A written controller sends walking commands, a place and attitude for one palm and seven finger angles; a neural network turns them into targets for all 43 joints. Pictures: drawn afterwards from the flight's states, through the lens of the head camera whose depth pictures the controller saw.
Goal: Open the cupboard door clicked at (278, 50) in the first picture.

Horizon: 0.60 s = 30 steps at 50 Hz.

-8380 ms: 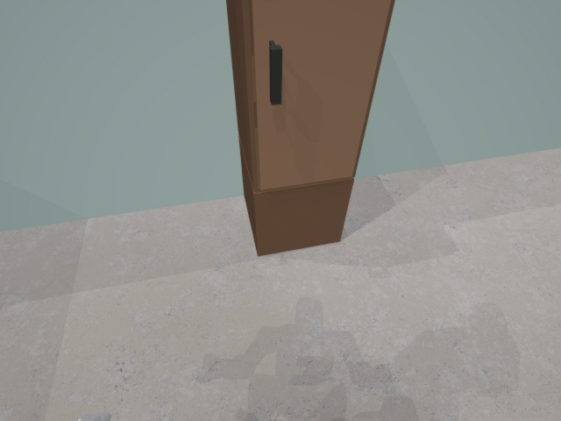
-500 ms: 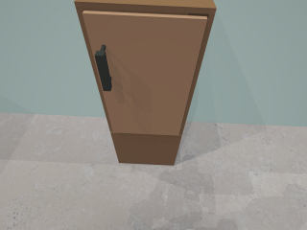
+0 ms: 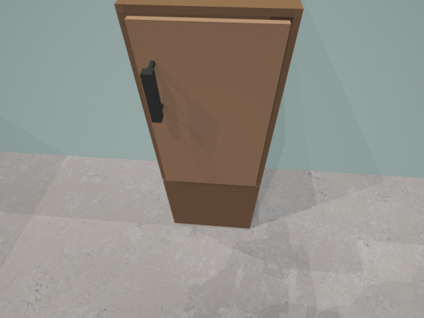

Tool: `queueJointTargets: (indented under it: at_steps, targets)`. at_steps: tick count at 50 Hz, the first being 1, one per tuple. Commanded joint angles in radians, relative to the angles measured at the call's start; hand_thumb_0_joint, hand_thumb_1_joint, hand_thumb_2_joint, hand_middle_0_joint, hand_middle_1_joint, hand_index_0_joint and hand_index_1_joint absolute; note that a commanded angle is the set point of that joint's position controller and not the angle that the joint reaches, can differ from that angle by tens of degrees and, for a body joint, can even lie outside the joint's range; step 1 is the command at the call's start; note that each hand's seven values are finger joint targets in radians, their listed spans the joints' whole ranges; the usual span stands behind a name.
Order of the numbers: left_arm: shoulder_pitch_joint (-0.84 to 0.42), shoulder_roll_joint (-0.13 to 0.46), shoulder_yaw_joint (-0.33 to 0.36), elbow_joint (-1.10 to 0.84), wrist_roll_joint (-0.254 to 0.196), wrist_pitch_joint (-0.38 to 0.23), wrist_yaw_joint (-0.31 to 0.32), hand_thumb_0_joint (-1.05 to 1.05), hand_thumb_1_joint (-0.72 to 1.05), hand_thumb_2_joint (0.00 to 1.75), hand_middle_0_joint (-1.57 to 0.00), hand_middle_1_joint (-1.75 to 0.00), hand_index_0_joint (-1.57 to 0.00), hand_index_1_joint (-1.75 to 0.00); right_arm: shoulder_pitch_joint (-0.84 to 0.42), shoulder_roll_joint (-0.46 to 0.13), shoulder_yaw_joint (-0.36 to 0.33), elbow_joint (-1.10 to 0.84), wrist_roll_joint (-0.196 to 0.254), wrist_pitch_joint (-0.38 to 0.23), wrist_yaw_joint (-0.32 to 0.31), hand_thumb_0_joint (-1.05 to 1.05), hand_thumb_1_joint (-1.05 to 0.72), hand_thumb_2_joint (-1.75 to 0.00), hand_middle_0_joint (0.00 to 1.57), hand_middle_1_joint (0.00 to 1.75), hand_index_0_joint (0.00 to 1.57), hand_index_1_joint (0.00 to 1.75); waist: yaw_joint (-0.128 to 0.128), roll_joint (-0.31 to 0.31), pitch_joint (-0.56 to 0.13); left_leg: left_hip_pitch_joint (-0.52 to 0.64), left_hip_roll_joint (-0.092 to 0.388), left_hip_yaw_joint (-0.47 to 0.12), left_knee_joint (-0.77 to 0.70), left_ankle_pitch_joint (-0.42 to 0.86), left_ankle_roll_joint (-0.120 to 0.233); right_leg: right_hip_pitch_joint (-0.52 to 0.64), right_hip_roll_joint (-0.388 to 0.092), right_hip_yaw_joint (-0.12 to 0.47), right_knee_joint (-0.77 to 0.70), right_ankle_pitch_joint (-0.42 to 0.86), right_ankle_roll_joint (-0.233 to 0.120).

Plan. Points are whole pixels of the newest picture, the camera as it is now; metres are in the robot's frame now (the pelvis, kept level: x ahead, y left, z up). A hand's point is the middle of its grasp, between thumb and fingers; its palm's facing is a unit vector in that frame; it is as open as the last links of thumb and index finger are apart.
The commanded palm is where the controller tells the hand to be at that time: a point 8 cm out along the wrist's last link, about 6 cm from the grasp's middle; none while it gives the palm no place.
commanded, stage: come to a stop and stand still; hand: left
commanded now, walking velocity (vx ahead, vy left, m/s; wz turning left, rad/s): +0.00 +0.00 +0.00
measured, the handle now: (154, 92) +0.60 +0.20 +0.09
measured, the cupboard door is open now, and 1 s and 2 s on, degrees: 0 0 0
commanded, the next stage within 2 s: look again from close up in 1.30 s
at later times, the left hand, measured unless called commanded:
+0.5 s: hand out of the picture +0.05 +0.23 -0.17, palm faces -0.04 -0.97 -0.23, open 7.4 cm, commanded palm none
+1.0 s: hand out of the picture +0.07 +0.18 -0.17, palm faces -0.02 -0.97 -0.23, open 7.3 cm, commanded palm none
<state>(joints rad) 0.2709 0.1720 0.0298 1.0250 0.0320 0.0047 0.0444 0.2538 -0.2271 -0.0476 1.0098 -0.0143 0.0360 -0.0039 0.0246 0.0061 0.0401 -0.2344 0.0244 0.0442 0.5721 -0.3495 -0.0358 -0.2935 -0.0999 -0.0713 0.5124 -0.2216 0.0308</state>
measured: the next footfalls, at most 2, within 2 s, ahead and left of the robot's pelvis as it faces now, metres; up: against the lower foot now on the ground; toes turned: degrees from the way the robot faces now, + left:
left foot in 0.02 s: +0.01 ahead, +0.13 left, +0.00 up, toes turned +3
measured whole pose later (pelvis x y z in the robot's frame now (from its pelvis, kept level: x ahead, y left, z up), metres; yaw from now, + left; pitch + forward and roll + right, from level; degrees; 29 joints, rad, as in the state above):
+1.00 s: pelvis +0.04 +0.00 +0.00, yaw -2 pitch +0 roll +1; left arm 0.23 0.16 0.01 1.08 0.02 0.00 0.03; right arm 0.27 -0.16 0.00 1.09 -0.02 -0.02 -0.03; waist 0.00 0.02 0.05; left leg -0.11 0.05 0.09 0.48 -0.36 -0.03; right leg -0.24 -0.07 -0.02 0.55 -0.30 0.03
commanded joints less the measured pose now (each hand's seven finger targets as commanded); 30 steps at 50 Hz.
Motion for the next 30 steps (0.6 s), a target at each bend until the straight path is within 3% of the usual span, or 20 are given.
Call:
queueJointTargets:
  at_steps: [1,2,3,5,7,9,11,13,16,23,27,30]
  targets:
    - [0.024,0.125,0.011,-0.072,-0.015,-0.006,0.009,0.00,0.90,0.90,-0.20,-0.30,-0.20,-0.30,0.100,-0.097,0.004,-0.114,-0.014,-0.044,0.003,0.00,-0.90,-0.90,0.20,0.30,0.20,0.30,-0.031,0.187,-0.066,-0.082,0.150,-0.126,-0.194,0.112,0.079,0.029,0.001,0.005,0.097,-0.135,-0.054]
    - [0.026,0.104,0.009,-0.073,-0.015,-0.005,0.004,0.00,0.90,0.90,-0.20,-0.30,-0.20,-0.30,0.048,-0.108,0.006,-0.132,-0.018,-0.040,-0.003,0.00,-0.90,-0.90,0.20,0.30,0.20,0.30,-0.010,0.172,-0.032,-0.110,0.158,-0.137,-0.200,0.172,0.102,0.026,0.032,-0.011,0.093,-0.112,-0.049]
    - [0.003,0.103,0.002,-0.067,-0.009,-0.003,-0.001,0.00,0.90,0.90,-0.20,-0.30,-0.20,-0.30,0.028,-0.095,0.009,-0.135,-0.013,-0.046,-0.005,0.00,-0.90,-0.90,0.20,0.30,0.20,0.30,-0.016,0.241,-0.001,-0.110,0.134,-0.141,-0.219,0.237,0.097,0.027,0.038,-0.014,0.095,-0.112,-0.048]
    - [0.025,0.110,-0.007,-0.048,-0.012,-0.004,-0.010,0.00,0.90,0.90,-0.20,-0.30,-0.20,-0.30,0.007,-0.089,0.018,-0.139,-0.005,-0.049,-0.011,0.00,-0.90,-0.90,0.20,0.30,0.20,0.30,-0.003,0.136,0.027,-0.098,0.117,-0.110,-0.210,0.210,0.095,0.038,0.037,0.014,0.045,-0.071,-0.047]
    - [0.030,0.118,-0.010,-0.036,-0.014,-0.010,-0.016,0.00,0.90,0.90,-0.20,-0.30,-0.20,-0.30,0.025,-0.082,0.023,-0.130,-0.004,-0.054,-0.012,0.00,-0.90,-0.90,0.20,0.30,0.20,0.30,-0.007,0.047,0.022,-0.083,0.093,-0.091,-0.210,0.164,0.086,0.056,0.019,0.045,0.009,-0.010,-0.049]
    - [0.030,0.119,-0.012,-0.033,-0.013,-0.008,-0.016,0.00,0.90,0.90,-0.20,-0.30,-0.20,-0.30,0.040,-0.085,0.021,-0.117,-0.003,-0.057,-0.013,0.00,-0.90,-0.90,0.20,0.30,0.20,0.30,-0.017,0.000,0.028,-0.065,0.088,-0.089,-0.232,0.109,0.081,0.052,0.012,0.059,-0.010,0.004,-0.045]
    - [0.023,0.118,-0.013,-0.031,-0.010,-0.005,-0.017,0.00,0.90,0.90,-0.20,-0.30,-0.20,-0.30,0.043,-0.086,0.023,-0.104,-0.004,-0.061,-0.014,0.00,-0.90,-0.90,0.20,0.30,0.20,0.30,-0.017,0.032,0.066,-0.077,0.092,-0.095,-0.267,0.111,0.082,0.044,0.014,0.049,-0.003,0.005,-0.040]
    - [0.036,0.116,-0.014,-0.025,-0.011,-0.005,-0.016,0.00,0.90,0.90,-0.20,-0.30,-0.20,-0.30,0.044,-0.088,0.025,-0.095,-0.005,-0.066,-0.017,0.00,-0.90,-0.90,0.20,0.30,0.20,0.30,-0.014,0.053,0.045,-0.046,0.094,-0.092,-0.268,0.167,0.082,0.047,0.014,0.056,-0.002,0.025,-0.039]
    - [0.034,0.118,-0.015,-0.016,-0.011,-0.007,-0.016,0.00,0.90,0.90,-0.20,-0.30,-0.20,-0.30,0.052,-0.082,0.029,-0.078,-0.004,-0.069,-0.021,0.00,-0.90,-0.90,0.20,0.30,0.20,0.30,-0.015,0.025,0.042,-0.022,0.093,-0.081,-0.261,0.227,0.082,0.057,0.007,0.059,-0.009,0.056,-0.039]
    - [0.024,0.117,-0.010,-0.003,-0.014,-0.011,-0.015,0.00,0.90,0.90,-0.20,-0.30,-0.20,-0.30,0.064,-0.077,0.028,-0.034,-0.004,-0.074,-0.027,0.00,-0.90,-0.90,0.20,0.30,0.20,0.30,-0.017,0.026,-0.002,0.046,0.086,-0.047,-0.214,0.364,0.079,0.082,-0.006,0.065,0.004,0.162,-0.040]
    - [0.011,0.114,-0.007,0.003,-0.015,-0.011,-0.012,0.00,0.90,0.90,-0.20,-0.30,-0.20,-0.30,0.072,-0.068,0.027,-0.009,-0.004,-0.073,-0.030,0.00,-0.90,-0.90,0.20,0.30,0.20,0.30,-0.019,0.032,0.000,0.058,0.086,-0.036,-0.198,0.406,0.077,0.089,-0.004,0.063,0.014,0.199,-0.040]
    - [0.014,0.114,-0.006,0.011,-0.015,-0.013,-0.012,0.00,0.90,0.90,-0.20,-0.30,-0.20,-0.30,0.076,-0.059,0.026,0.004,-0.003,-0.071,-0.030,0.00,-0.90,-0.90,0.20,0.30,0.20,0.30,-0.019,0.013,-0.011,0.064,0.083,-0.026,-0.185,0.367,0.075,0.100,-0.010,0.070,0.009,0.227,-0.043]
